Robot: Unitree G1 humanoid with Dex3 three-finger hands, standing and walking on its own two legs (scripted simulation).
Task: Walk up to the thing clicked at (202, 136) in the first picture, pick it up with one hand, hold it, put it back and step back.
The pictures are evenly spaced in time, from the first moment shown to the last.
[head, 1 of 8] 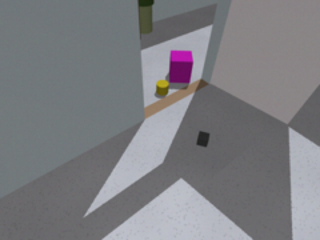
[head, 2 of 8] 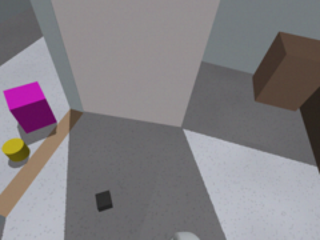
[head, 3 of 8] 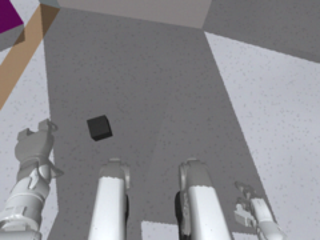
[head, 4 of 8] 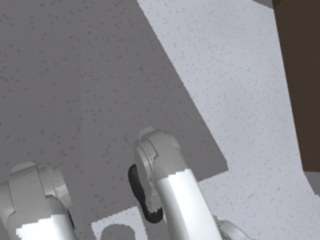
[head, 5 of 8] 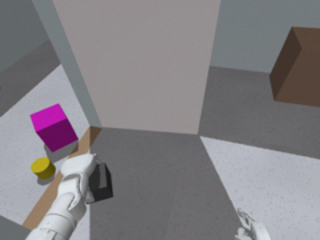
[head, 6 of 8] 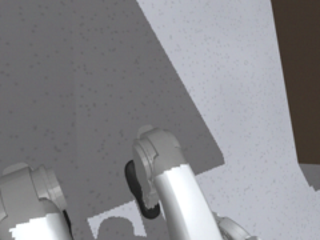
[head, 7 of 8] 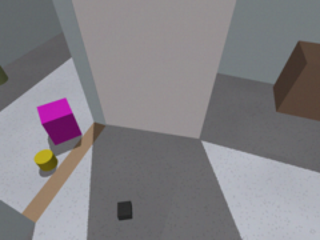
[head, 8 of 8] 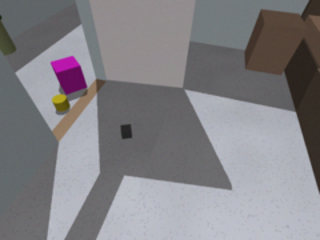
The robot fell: no
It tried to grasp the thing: yes
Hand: left
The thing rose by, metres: 0.67
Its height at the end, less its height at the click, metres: +0.00
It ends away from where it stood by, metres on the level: 0.01
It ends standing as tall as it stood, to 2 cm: yes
